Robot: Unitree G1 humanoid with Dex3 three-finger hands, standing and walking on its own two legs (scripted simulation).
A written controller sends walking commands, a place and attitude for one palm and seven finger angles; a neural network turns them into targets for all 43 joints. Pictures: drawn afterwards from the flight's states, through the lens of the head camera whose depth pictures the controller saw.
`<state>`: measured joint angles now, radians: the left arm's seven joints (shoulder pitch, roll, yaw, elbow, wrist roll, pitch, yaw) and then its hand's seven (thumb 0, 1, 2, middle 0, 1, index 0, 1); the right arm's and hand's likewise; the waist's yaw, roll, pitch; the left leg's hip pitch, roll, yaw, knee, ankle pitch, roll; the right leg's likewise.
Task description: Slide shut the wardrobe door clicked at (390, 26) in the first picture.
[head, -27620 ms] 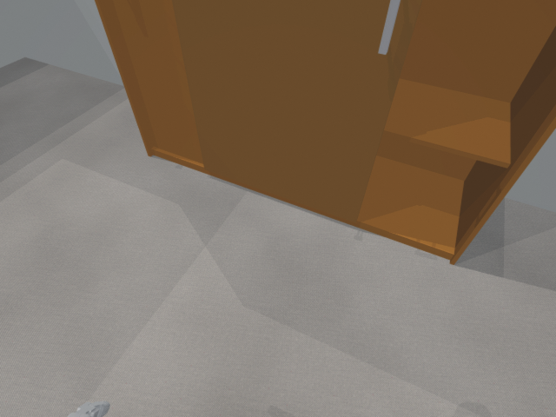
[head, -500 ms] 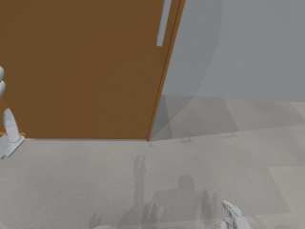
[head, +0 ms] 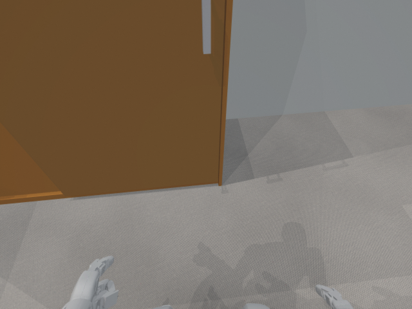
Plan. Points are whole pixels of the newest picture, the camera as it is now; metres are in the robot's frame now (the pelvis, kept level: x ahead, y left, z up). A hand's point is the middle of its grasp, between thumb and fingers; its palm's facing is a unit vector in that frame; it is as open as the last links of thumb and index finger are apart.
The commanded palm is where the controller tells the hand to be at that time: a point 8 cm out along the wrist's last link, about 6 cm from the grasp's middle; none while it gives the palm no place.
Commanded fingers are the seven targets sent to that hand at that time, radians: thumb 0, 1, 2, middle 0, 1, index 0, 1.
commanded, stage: let the arm hang, fingers relaxed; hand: left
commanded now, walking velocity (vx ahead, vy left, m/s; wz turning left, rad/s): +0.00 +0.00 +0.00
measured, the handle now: (205, 17) +0.81 +0.00 +0.19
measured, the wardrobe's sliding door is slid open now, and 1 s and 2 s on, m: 0.00 0.00 0.00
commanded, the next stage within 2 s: look to check the result in 0.90 s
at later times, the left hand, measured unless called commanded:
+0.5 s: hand out of the picture +0.05 +0.17 -0.14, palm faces +0.02 -0.98 -0.21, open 7.3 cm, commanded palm none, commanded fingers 0.00 0.90 0.90 -0.20 -0.30 -0.20 -0.30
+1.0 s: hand out of the picture +0.01 +0.17 -0.14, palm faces +0.02 -0.99 -0.17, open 7.3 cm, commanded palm none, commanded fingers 0.00 0.90 0.90 -0.20 -0.30 -0.20 -0.30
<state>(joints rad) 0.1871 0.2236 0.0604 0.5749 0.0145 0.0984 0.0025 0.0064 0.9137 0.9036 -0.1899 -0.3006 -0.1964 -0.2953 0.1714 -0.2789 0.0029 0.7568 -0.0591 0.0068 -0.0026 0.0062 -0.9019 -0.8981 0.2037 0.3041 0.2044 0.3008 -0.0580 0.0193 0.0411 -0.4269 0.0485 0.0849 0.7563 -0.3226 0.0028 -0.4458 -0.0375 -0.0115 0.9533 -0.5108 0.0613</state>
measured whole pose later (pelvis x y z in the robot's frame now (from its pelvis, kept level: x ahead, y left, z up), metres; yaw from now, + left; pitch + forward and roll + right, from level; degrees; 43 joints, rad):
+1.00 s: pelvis +0.01 +0.00 +0.04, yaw +0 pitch -2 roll +0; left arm 0.25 0.15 0.00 1.17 0.01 0.00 0.02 0.00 0.92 0.90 -0.20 -0.30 -0.20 -0.30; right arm 0.28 -0.13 0.01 1.16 -0.02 0.00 -0.03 0.00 -0.91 -0.90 0.20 0.30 0.20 0.30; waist 0.00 0.00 0.05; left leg -0.10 -0.01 0.08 0.38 -0.25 0.04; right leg -0.15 -0.01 -0.03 0.38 -0.19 0.01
